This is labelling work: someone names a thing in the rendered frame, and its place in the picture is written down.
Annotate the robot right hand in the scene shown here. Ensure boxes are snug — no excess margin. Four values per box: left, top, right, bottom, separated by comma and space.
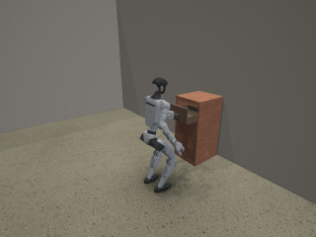
173, 142, 185, 156

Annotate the robot right upper arm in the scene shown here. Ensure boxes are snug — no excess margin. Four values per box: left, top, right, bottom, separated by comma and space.
158, 100, 171, 130

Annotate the drawer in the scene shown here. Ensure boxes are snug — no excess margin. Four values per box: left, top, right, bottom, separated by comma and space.
168, 102, 198, 125

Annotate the right robot thigh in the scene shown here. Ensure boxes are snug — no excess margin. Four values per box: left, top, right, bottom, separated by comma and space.
151, 138, 176, 165

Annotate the robot left hand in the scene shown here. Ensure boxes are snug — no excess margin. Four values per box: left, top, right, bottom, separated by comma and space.
167, 111, 174, 119

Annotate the robot right forearm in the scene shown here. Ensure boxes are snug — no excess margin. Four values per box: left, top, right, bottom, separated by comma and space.
162, 122, 178, 145

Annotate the cabinet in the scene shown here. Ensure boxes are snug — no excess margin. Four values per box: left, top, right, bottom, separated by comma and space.
174, 91, 223, 166

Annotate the left robot foot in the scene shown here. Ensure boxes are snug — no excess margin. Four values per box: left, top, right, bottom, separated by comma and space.
144, 174, 159, 185

